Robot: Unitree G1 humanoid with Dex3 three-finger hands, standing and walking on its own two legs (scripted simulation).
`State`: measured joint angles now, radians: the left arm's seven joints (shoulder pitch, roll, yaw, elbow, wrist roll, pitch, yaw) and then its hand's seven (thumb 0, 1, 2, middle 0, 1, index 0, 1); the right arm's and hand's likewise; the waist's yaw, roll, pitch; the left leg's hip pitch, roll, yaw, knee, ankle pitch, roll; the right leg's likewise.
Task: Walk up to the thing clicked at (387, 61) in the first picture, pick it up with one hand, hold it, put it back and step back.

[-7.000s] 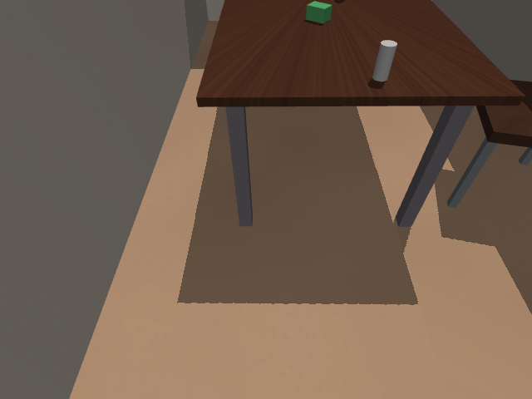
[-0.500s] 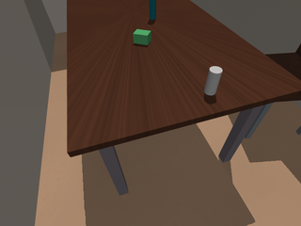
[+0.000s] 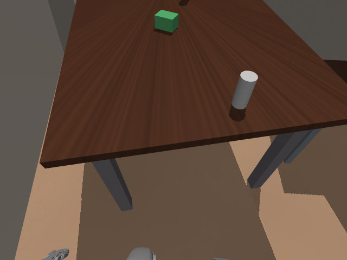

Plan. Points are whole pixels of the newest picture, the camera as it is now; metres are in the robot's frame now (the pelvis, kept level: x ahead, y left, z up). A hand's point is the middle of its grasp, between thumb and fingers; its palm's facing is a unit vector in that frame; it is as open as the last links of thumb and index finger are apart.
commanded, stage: walk up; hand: right
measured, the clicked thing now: (243, 90) +0.56 -0.17 +0.05
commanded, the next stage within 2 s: none
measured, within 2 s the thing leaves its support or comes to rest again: neither
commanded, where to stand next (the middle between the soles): +0.11 -0.04 m, yaw +10 degrees
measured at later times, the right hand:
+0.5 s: hand (308, 236) +0.21 -0.33 -0.14, palm faces -0.16 +0.90 -0.40, open 7.4 cm
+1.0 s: hand (295, 234) +0.22 -0.29 -0.14, palm faces -0.21 +0.91 -0.35, open 7.4 cm
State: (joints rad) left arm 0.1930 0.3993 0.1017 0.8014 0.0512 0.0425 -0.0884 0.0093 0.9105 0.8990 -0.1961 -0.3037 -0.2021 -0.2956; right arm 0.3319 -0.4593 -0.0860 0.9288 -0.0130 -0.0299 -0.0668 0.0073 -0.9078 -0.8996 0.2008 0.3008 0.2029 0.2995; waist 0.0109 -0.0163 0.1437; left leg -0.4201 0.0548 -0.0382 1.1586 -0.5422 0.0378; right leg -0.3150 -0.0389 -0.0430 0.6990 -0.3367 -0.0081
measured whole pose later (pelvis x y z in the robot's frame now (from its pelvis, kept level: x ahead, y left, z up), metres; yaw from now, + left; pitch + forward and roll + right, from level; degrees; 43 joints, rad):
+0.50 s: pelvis +0.06 -0.07 +0.00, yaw +8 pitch -2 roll +0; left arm 0.21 0.39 0.05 0.90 0.02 -0.02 -0.01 0.01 0.91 0.90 -0.20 -0.30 -0.21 -0.30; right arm 0.18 -0.41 -0.05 0.84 -0.01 0.02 -0.01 0.00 -0.91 -0.90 0.20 0.30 0.21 0.30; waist 0.04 0.02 0.11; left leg -0.45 -0.03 -0.10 1.01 -0.53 0.02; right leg -0.29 -0.07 -0.04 0.72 -0.39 0.01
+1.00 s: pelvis +0.05 -0.06 +0.00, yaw +12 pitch -4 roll +0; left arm 0.16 0.37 0.00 0.99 0.01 -0.01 0.00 0.01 0.91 0.90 -0.20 -0.30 -0.21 -0.30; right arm 0.12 -0.38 -0.04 0.96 -0.01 0.01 0.02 0.00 -0.91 -0.90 0.20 0.30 0.20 0.30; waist 0.01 0.01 0.10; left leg -0.31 -0.01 -0.04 0.69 -0.31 0.00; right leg -0.26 -0.06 -0.01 0.69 -0.37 0.03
